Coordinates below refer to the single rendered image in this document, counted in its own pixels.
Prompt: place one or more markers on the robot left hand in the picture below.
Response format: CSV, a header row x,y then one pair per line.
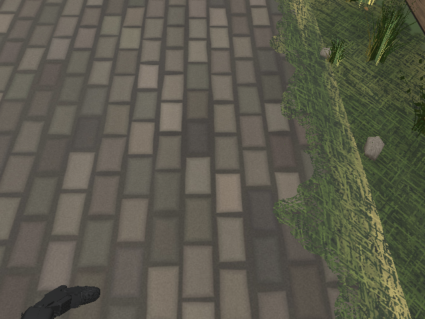
x,y
60,300

